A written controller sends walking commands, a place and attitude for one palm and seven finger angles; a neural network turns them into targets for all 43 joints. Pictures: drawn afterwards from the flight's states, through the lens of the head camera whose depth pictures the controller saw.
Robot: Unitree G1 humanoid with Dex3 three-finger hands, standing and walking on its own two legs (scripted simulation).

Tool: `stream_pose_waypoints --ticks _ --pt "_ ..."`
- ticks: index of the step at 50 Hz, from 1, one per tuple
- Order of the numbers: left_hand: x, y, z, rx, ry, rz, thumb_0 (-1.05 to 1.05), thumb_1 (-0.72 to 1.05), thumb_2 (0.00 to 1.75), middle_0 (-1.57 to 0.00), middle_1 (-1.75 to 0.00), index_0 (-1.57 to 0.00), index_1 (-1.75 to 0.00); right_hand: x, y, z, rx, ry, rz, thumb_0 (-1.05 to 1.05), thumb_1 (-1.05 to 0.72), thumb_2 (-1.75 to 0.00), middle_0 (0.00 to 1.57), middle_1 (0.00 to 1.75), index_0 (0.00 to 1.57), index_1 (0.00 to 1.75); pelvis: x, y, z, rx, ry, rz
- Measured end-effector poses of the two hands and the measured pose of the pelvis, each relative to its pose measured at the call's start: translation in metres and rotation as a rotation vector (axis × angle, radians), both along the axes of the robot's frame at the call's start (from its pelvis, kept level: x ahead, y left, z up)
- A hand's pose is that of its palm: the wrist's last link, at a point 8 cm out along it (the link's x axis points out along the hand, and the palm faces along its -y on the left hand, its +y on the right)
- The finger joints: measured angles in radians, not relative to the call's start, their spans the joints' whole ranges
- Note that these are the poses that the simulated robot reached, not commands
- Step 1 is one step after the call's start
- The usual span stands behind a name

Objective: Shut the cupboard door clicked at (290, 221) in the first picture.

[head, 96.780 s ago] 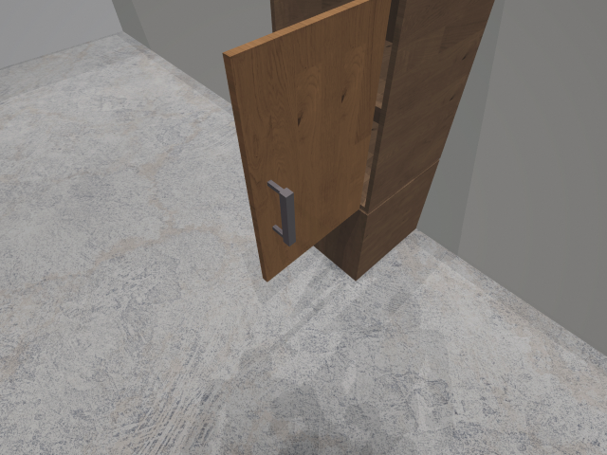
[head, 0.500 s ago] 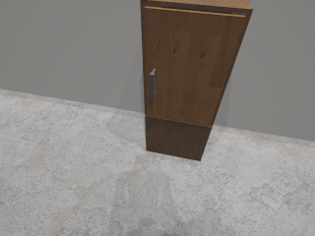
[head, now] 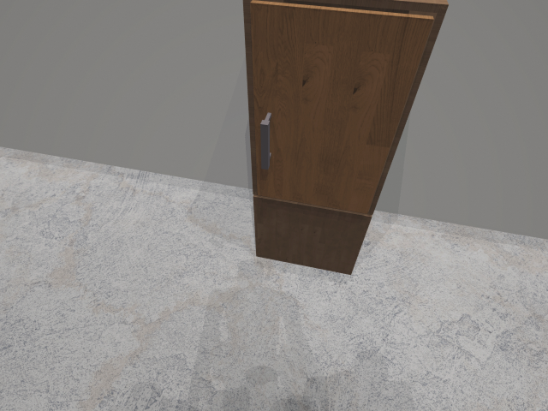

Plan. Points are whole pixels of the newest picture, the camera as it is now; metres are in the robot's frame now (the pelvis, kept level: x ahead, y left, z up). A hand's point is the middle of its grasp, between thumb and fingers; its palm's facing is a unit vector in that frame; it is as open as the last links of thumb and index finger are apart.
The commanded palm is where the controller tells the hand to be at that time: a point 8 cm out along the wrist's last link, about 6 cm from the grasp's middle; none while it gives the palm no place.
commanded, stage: look to check the result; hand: left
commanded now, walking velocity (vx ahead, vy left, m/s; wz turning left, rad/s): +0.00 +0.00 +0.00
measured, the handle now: (267, 141) +0.80 +0.07 -0.10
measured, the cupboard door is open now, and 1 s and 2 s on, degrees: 0 0 0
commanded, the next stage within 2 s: stand and wait in 0.14 s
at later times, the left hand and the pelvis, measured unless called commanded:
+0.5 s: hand out of the picture -0.02 +0.14 -0.18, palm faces +0.06 -0.99 -0.16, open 7.3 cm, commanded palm none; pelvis +0.02 -0.01 +0.00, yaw +0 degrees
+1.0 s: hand out of the picture -0.01 +0.13 -0.18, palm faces +0.07 -0.98 -0.16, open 7.3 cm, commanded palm none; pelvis +0.03 -0.02 +0.00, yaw +0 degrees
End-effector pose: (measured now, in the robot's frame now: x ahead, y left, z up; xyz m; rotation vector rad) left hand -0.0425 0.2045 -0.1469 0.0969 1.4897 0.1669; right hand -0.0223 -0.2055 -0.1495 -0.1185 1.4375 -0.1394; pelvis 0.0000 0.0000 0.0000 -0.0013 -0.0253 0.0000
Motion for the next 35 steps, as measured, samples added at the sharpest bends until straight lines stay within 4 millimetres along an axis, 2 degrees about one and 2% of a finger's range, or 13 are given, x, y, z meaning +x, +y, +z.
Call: stream_pose_waypoints --ticks 14,35 --pt "0.015 -0.011 -0.001 -0.014 -0.02 -0.001 0.0 0.91 0.9 -0.2 -0.3 -0.19 -0.3 0.013 -0.008 0.001 -0.007 -0.004 0.007 0.01 -0.91 -0.9 0.2 0.3 0.19 0.3 0.009 -0.006 0.0 0.002 0.002 0.002" --pt "0.021 -0.018 0.0 -0.001 -0.004 0.011 0.0 0.91 0.9 -0.2 -0.3 -0.19 -0.3 0.022 -0.014 0.0 0.002 0.013 0.014 0.01 -0.91 -0.9 0.2 0.3 0.19 0.3 0.021 -0.015 0.0 0.006 0.003 0.007"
